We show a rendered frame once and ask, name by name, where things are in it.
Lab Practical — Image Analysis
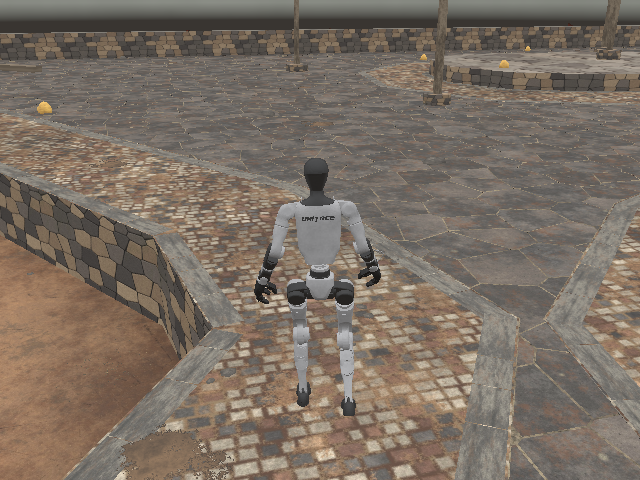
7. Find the right robot upper arm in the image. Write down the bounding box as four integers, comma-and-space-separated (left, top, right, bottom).
338, 200, 370, 254

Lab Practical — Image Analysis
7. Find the robot right hand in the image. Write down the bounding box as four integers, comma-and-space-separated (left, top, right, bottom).
358, 268, 381, 287

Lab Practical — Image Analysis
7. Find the right robot foot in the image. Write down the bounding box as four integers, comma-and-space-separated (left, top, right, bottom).
341, 397, 356, 416

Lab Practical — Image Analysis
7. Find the robot foot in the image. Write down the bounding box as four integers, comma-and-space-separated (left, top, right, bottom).
296, 382, 311, 407
341, 397, 356, 416

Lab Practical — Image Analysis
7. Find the robot left hand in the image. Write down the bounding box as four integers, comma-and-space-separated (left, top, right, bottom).
254, 280, 277, 304

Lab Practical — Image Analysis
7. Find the robot right forearm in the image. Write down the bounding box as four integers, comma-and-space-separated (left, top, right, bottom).
360, 238, 379, 272

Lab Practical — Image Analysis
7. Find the robot left forearm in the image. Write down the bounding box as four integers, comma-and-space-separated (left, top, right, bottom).
257, 243, 278, 285

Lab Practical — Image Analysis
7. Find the left robot foot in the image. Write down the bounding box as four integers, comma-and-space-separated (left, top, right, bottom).
296, 382, 311, 407

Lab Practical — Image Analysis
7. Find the left robot upper arm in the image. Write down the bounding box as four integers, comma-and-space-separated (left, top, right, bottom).
269, 202, 297, 259

